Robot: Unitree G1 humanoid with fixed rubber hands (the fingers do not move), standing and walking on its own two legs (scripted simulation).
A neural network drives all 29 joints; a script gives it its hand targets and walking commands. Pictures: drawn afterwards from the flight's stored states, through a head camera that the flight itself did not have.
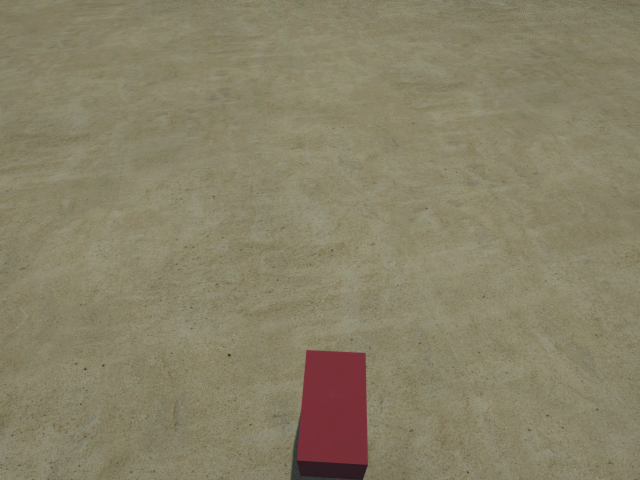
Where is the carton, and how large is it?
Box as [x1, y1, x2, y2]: [297, 350, 367, 479]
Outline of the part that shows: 306,350 297,452 297,463 300,475 362,479 367,465 365,353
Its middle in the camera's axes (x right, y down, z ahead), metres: +0.04 +0.50 +1.11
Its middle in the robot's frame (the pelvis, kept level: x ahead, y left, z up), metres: +0.43 +0.00 -0.69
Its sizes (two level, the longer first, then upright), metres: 0.291 0.175 0.181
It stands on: the floor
